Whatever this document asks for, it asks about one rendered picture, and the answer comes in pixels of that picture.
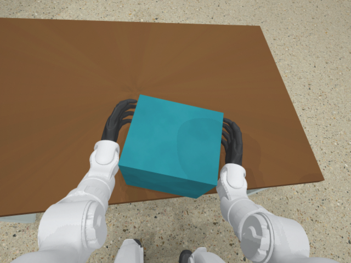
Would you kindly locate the robot right forearm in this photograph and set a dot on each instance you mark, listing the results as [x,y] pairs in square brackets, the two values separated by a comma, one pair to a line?
[235,205]

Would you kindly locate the carton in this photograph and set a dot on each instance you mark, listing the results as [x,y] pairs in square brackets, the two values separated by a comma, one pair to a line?
[172,147]

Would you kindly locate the robot left hand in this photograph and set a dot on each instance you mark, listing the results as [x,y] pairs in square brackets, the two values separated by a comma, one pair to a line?
[116,121]

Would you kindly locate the right robot upper arm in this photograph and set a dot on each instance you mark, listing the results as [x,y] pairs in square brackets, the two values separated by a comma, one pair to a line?
[268,238]

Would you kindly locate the robot right shin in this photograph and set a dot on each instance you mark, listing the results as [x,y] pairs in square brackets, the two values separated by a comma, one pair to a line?
[200,249]

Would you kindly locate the robot left forearm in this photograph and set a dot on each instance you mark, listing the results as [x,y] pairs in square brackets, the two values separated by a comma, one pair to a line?
[99,182]

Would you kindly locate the left robot upper arm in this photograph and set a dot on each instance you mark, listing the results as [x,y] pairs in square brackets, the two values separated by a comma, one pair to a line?
[69,233]

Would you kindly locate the table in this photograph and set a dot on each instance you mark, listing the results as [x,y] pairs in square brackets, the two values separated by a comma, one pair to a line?
[60,80]

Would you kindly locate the robot right hand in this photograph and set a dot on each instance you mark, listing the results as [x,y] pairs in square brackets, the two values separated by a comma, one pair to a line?
[233,146]

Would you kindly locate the robot right thigh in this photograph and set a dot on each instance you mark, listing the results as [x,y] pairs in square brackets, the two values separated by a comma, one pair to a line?
[205,257]

